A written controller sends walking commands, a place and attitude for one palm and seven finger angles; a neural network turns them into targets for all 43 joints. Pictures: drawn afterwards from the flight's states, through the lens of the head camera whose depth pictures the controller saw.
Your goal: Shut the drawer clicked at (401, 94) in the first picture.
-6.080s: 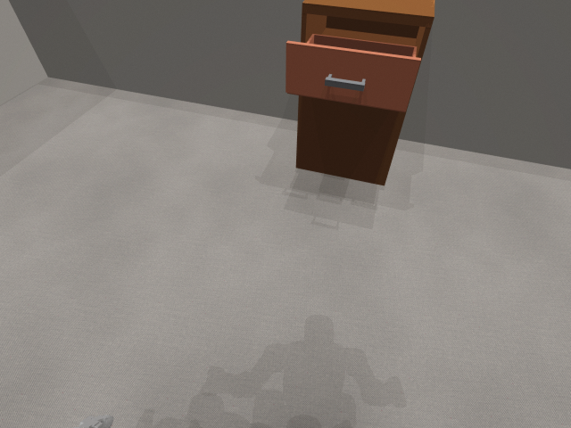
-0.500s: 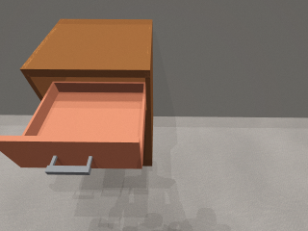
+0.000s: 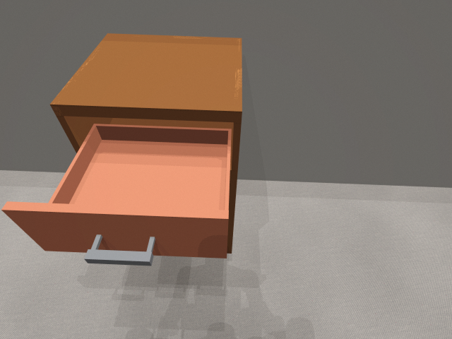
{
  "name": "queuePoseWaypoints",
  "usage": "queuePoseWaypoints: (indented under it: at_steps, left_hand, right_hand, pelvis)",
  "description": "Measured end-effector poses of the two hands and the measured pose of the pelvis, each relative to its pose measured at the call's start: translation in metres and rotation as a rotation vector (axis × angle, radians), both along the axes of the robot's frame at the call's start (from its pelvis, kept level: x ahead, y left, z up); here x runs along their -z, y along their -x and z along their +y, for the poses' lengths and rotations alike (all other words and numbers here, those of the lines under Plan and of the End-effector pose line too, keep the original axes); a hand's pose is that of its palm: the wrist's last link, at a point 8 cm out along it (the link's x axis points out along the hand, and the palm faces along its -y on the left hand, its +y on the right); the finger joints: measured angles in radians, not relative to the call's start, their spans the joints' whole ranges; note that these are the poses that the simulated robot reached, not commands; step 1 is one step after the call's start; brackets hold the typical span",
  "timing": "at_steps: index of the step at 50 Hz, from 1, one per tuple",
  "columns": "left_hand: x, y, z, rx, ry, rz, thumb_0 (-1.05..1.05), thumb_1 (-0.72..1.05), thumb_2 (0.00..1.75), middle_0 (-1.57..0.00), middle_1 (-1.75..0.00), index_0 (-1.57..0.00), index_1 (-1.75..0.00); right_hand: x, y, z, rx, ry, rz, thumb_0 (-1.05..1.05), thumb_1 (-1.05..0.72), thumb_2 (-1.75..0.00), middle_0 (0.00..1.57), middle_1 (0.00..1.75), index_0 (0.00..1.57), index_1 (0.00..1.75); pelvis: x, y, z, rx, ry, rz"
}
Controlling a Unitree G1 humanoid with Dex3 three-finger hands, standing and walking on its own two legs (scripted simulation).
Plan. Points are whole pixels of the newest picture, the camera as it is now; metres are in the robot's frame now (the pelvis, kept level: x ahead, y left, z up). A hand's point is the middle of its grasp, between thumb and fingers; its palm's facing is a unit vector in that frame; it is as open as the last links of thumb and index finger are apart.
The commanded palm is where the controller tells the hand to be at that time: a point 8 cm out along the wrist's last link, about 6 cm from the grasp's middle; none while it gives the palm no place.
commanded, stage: look again from close up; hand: left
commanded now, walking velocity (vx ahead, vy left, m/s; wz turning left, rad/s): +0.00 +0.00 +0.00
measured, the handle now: (122, 248) +0.30 +0.24 -0.07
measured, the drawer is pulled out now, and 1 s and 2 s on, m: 0.29 0.29 0.29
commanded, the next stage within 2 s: raise the hand and make a fist in 0.26 s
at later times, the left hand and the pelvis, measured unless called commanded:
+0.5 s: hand out of the picture +0.13 +0.23 -0.07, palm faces +0.20 -0.96 -0.18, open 7.2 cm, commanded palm +0.09 +0.27 -0.06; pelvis -0.02 +0.04 +0.00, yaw +0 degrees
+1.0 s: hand out of the picture +0.13 +0.19 -0.03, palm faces +0.04 -1.00 -0.08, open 4.8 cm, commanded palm +0.09 +0.25 -0.02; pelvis -0.05 -0.01 -0.09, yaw +2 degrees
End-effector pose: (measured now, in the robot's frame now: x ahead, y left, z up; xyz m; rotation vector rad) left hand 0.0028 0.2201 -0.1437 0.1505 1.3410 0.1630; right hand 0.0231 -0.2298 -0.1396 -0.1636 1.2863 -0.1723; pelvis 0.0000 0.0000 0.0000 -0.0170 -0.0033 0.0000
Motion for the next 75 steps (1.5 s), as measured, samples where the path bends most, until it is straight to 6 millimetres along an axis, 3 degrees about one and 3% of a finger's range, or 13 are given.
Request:
queuePoseWaypoints:
  at_steps: [9, 19, 21, 27, 30, 33, 39, 43, 48, 55, 61, 66, 75]
  left_hand:
    - [-0.005, -0.025, 0.035, 0.027, -0.021, -0.065, 0.00, 0.91, 0.90, -0.20, -0.30, -0.20, -0.30]
    - [-0.007, -0.010, 0.056, 0.040, -0.035, -0.019, 0.00, 0.90, 0.90, -0.20, -0.30, -0.20, -0.30]
    - [-0.026, -0.031, 0.062, -0.043, -0.034, -0.180, 0.01, 0.90, 0.90, -0.20, -0.30, -0.21, -0.30]
    - [-0.124, -0.124, 0.051, -0.008, -0.031, -0.923, 0.01, 0.91, 0.90, -0.25, -0.35, -0.25, -0.35]
    - [-0.146, -0.142, 0.039, 0.061, 0.042, -1.213, 0.01, 0.91, 0.90, -0.29, -0.40, -0.29, -0.40]
    - [-0.138, -0.134, 0.024, 0.163, 0.111, -1.378, 0.00, 0.91, 0.90, -0.34, -0.45, -0.34, -0.45]
    - [-0.091, -0.089, 0.025, 0.122, 0.105, -1.235, 0.01, 0.90, 0.90, -0.46, -0.57, -0.46, -0.57]
    - [-0.102, -0.072, 0.033, 0.061, 0.002, -1.262, 0.01, 0.90, 0.90, -0.54, -0.66, -0.54, -0.66]
    - [-0.122, -0.090, 0.025, 0.143, 0.014, -1.352, 0.01, 0.90, 0.90, -0.63, -0.77, -0.63, -0.77]
    - [-0.121, -0.118, 0.022, 0.169, 0.090, -1.205, 0.01, 0.89, 0.90, -0.77, -0.92, -0.78, -0.92]
    - [-0.136, -0.109, 0.034, 0.133, 0.030, -1.210, 0.01, 0.90, 0.90, -0.89, -1.05, -0.89, -1.05]
    - [-0.137, -0.099, 0.032, 0.148, 0.057, -1.218, 0.01, 0.90, 0.90, -0.99, -1.16, -0.99, -1.15]
    - [-0.149, -0.097, 0.024, 0.150, 0.082, -1.271, 0.01, 0.90, 0.90, -1.17, -1.35, -1.17, -1.35]
  right_hand:
    - [-0.006, -0.027, 0.027, -0.019, 0.002, -0.078, 0.00, -0.92, -0.90, 0.20, 0.30, 0.20, 0.30]
    - [-0.006, 0.000, 0.041, -0.003, -0.002, -0.019, 0.00, -0.92, -0.90, 0.21, 0.30, 0.21, 0.30]
    - [-0.013, 0.002, 0.041, -0.005, 0.010, -0.085, 0.00, -0.92, -0.90, 0.21, 0.30, 0.21, 0.30]
    - [-0.027, -0.026, 0.029, -0.055, 0.037, -0.419, 0.01, -0.91, -0.90, 0.21, 0.30, 0.21, 0.30]
    - [-0.026, -0.050, 0.019, -0.074, 0.048, -0.546, 0.01, -0.91, -0.90, 0.21, 0.30, 0.21, 0.30]
    - [-0.026, -0.076, 0.007, -0.101, 0.064, -0.667, 0.01, -0.91, -0.90, 0.21, 0.30, 0.21, 0.30]
    - [-0.026, -0.122, -0.001, -0.168, 0.084, -0.807, 0.01, -0.91, -0.90, 0.20, 0.30, 0.20, 0.30]
    - [-0.021, -0.137, 0.006, -0.213, 0.068, -0.824, 0.01, -0.91, -0.90, 0.20, 0.30, 0.20, 0.30]
    - [-0.003, -0.136, 0.016, -0.232, 0.013, -0.775, 0.01, -0.91, -0.90, 0.20, 0.30, 0.21, 0.30]
    - [0.009, -0.113, 0.010, -0.109, -0.012, -0.657, 0.01, -0.90, -0.90, 0.21, 0.30, 0.21, 0.30]
    - [0.005, -0.102, -0.006, -0.061, 0.034, -0.601, 0.01, -0.90, -0.90, 0.21, 0.30, 0.21, 0.30]
    - [-0.001, -0.110, -0.013, -0.084, 0.073, -0.620, 0.01, -0.91, -0.90, 0.21, 0.30, 0.21, 0.30]
    - [-0.021, -0.141, 0.012, -0.126, 0.050, -0.731, 0.01, -0.91, -0.90, 0.20, 0.30, 0.20, 0.30]
  pelvis:
    - [-0.002, 0.000, 0.027, 0.015, -0.006, -0.017]
    - [-0.005, 0.006, 0.044, 0.022, -0.010, -0.018]
    - [-0.004, 0.010, 0.044, 0.022, -0.014, -0.013]
    - [0.010, 0.029, 0.041, -0.008, -0.031, 0.044]
    - [0.028, 0.040, 0.037, 0.009, -0.026, 0.113]
    - [0.052, 0.051, 0.029, 0.020, -0.025, 0.170]
    - [0.085, 0.060, 0.014, 0.005, -0.020, 0.210]
    - [0.090, 0.058, 0.005, -0.018, 0.001, 0.222]
    - [0.090, 0.055, -0.003, -0.033, 0.019, 0.235]
    - [0.077, 0.041, -0.007, -0.021, 0.005, 0.234]
    - [0.067, 0.030, -0.003, -0.018, -0.001, 0.231]
    - [0.067, 0.028, 0.004, -0.020, 0.004, 0.236]
    - [0.068, 0.029, 0.015, -0.019, 0.015, 0.224]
